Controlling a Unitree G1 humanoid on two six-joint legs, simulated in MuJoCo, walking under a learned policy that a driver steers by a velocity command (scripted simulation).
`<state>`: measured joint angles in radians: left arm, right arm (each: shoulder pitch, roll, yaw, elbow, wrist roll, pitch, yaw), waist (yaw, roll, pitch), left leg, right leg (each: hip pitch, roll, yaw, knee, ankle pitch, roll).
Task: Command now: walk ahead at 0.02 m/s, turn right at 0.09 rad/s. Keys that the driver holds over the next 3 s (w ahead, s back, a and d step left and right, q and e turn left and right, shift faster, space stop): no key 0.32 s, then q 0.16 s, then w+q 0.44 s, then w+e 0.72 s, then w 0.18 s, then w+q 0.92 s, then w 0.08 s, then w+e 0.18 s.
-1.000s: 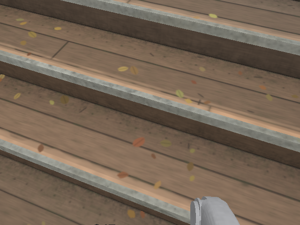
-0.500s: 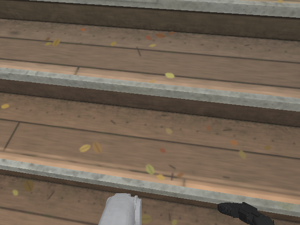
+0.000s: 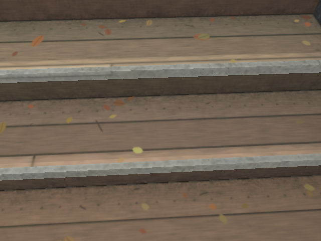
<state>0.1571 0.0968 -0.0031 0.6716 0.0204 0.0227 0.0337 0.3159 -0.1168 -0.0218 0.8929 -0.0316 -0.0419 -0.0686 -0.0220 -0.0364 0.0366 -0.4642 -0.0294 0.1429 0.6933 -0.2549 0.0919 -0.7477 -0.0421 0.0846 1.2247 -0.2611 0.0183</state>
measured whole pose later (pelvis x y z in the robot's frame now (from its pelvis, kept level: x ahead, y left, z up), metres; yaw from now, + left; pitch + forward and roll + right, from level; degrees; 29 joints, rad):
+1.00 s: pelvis +0.21 +0.07 +0.03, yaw +19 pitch +3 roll -1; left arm 0.02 0.10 -0.02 0.60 0.03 -0.06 0.00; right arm 0.55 -0.15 -0.03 0.93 -0.04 -0.07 0.02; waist -0.03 -0.02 -0.07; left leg -0.16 -0.05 -0.01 0.47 -0.37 0.08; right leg -1.18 -0.02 -0.08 2.27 -0.38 -0.11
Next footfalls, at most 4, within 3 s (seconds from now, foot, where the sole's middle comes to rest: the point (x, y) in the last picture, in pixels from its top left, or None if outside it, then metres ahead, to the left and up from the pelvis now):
0.12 right None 0.12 -0.11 -0.75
0.78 left None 0.15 0.13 -0.75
1.18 right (136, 228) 0.46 0.10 -0.59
1.62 left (84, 133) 0.75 0.29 -0.42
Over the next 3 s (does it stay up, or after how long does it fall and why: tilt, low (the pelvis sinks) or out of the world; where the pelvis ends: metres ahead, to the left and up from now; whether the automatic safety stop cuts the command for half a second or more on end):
stays up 1.39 0.28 0.67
